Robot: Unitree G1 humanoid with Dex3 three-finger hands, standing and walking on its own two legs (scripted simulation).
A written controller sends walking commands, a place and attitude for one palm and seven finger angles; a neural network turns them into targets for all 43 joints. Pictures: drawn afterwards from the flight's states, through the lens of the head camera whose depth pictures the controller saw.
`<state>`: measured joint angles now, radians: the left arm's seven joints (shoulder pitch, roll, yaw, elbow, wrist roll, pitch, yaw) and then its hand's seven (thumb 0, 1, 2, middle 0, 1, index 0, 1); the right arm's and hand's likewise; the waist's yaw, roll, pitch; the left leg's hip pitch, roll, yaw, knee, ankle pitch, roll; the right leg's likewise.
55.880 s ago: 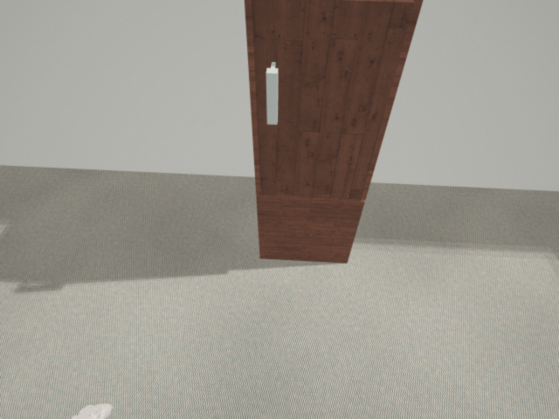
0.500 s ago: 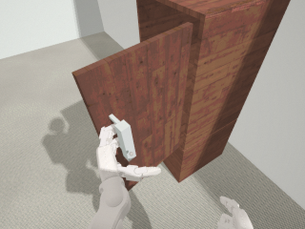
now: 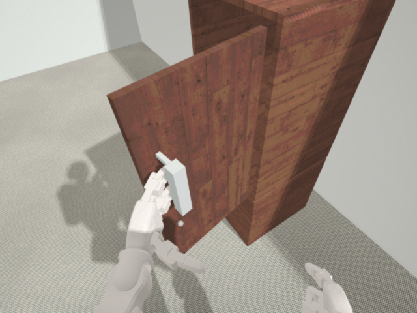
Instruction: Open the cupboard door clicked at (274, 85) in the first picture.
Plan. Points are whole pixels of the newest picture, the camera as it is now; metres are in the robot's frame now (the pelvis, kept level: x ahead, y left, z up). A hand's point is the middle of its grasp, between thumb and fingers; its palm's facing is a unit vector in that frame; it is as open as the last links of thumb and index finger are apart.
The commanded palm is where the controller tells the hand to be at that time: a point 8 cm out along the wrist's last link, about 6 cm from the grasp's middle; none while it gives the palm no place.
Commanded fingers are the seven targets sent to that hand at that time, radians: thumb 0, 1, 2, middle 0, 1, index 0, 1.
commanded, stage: slide the hand sideways off the handle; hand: left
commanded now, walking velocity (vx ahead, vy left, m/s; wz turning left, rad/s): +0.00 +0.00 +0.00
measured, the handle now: (172, 183) +0.34 +0.09 +0.08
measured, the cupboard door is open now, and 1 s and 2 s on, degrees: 100 100 100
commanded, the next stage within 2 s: draw the hand back to the body in 0.96 s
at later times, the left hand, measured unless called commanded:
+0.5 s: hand (155, 242) +0.22 +0.10 +0.08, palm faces -0.04 -1.00 +0.00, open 16.4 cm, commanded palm +0.20 +0.16 +0.08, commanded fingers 0.00 -0.50 0.30 -0.15 -0.30 -0.15 -0.30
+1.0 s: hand (126, 264) +0.19 +0.14 +0.07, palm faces -0.01 -1.00 -0.02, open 16.3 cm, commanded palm +0.17 +0.20 +0.08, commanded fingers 0.00 -0.50 0.30 -0.15 -0.30 -0.15 -0.30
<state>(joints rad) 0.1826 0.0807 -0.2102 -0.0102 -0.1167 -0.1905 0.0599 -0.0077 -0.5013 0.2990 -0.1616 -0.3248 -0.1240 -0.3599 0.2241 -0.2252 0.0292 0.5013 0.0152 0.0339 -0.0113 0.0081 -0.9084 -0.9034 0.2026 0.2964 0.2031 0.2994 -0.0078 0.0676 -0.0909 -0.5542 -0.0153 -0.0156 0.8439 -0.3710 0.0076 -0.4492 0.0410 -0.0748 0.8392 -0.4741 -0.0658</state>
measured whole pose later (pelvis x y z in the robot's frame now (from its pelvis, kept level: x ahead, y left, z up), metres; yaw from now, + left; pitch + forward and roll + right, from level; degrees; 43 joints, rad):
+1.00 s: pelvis +0.01 +0.01 -0.01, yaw +0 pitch +8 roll -1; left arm 0.62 0.18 -0.02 -0.32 -0.20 -0.27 -0.11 -0.01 -0.50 0.30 -0.15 -0.30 -0.15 -0.30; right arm 0.26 -0.23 0.02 0.44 0.04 -0.08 -0.04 0.01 -0.91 -0.90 0.20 0.30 0.20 0.30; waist 0.00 0.06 -0.13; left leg -0.66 -0.01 -0.02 0.95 -0.43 0.02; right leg -0.54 0.05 -0.08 0.92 -0.52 -0.06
